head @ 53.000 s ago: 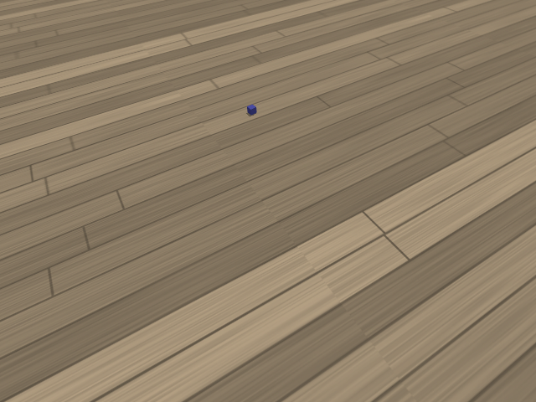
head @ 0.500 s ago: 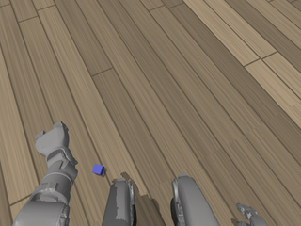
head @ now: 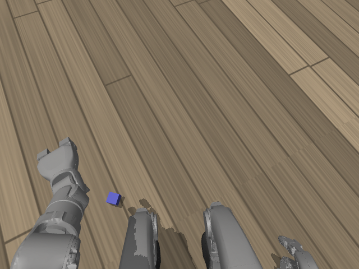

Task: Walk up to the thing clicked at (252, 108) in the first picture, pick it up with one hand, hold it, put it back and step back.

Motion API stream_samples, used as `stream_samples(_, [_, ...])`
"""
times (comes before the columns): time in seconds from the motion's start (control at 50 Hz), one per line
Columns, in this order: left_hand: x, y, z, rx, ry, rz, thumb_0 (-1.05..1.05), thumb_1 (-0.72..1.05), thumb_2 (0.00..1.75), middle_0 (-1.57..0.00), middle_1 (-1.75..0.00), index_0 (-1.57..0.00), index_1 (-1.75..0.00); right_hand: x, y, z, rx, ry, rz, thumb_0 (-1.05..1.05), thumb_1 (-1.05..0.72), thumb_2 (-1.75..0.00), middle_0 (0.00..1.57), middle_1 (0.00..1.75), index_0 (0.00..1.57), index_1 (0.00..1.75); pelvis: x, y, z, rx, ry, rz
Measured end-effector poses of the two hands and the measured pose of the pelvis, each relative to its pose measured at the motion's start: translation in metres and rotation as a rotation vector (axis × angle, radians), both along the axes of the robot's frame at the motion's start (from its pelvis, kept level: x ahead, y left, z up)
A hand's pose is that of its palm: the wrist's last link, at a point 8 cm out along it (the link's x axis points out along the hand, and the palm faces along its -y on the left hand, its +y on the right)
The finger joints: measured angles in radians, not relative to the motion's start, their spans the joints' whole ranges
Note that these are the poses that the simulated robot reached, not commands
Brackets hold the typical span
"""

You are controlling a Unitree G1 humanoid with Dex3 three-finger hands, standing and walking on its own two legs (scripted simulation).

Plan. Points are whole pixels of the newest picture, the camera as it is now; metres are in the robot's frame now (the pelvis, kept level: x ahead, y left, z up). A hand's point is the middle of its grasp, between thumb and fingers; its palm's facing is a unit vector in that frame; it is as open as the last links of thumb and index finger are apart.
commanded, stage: go down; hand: left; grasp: from above
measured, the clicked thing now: (113, 198) +0.35 +0.28 -0.56
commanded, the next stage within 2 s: approach in 1.24 s
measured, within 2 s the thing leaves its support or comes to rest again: neither
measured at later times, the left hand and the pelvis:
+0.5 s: hand (74, 173) +0.36 +0.27 -0.13, palm faces -0.37 -0.22 -0.90, open 12.8 cm; pelvis +0.00 +0.00 +0.00, yaw +0 degrees
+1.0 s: hand (71, 173) +0.36 +0.28 -0.13, palm faces -0.36 -0.21 -0.91, open 12.9 cm; pelvis +0.00 +0.00 +0.01, yaw +0 degrees
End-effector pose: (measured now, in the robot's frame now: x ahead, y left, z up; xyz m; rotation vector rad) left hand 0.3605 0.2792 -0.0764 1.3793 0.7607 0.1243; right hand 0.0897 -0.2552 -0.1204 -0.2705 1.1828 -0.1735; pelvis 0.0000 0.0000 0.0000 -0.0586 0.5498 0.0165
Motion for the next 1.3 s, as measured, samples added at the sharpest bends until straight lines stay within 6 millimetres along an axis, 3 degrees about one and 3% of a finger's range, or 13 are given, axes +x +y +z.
stream_samples(0.34, [0.002, 0.001, 0.007, -0.001, 0.016, -0.017, 0.0, -0.3, 0.75, -0.26, -0.93, -0.29, -0.9, -0.006, -0.003, 0.005, -0.002, 0.022, -0.013, 0.0, -0.91, -0.9, 0.2, 0.3, 0.2, 0.3, 0.003, -0.002, 0.005, 0.005, -0.005, 0.002])
stream_samples(0.58, [0.001, -0.006, 0.001, -0.008, 0.002, -0.041, 0.0, -0.31, 0.75, -0.26, -0.94, -0.29, -0.91, -0.007, -0.011, 0.004, -0.026, 0.013, -0.007, 0.0, -0.91, -0.9, 0.2, 0.3, 0.2, 0.3, 0.001, -0.003, 0.001, 0.004, -0.002, 0.001])
stream_samples(0.82, [-0.005, -0.002, 0.009, 0.004, 0.012, -0.029, 0.0, -0.31, 0.75, -0.25, -0.96, -0.28, -0.92, -0.006, -0.004, 0.008, -0.009, 0.004, -0.012, 0.0, -0.91, -0.9, 0.2, 0.3, 0.2, 0.3, 0.0, -0.004, 0.007, 0.006, -0.017, 0.0])
stream_samples(1.3, [0.0, -0.002, 0.008, -0.003, 0.02, -0.055, 0.0, -0.32, 0.75, -0.23, -0.98, -0.27, -0.94, -0.008, -0.003, 0.014, -0.024, 0.012, -0.01, 0.0, -0.91, -0.9, 0.2, 0.3, 0.2, 0.3, 0.002, 0.002, 0.009, 0.001, -0.014, 0.003])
